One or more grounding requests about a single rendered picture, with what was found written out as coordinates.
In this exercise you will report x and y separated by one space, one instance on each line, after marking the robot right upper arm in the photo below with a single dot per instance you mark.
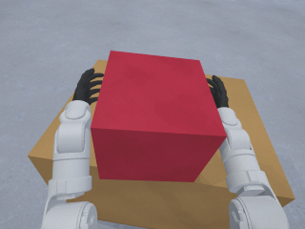
256 212

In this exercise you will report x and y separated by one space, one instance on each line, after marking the left robot forearm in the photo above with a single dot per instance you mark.
71 155

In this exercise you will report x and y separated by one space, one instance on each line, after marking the pedestal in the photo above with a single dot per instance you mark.
152 204

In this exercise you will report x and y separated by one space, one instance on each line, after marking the robot right hand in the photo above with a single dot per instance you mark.
219 92

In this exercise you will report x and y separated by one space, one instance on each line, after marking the right robot forearm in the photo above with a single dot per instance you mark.
244 176

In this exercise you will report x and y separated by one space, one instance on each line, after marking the robot left hand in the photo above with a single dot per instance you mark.
83 90

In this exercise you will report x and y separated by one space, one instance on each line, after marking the carton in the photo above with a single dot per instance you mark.
155 119

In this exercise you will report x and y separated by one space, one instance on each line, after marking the robot left upper arm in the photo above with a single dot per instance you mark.
71 215

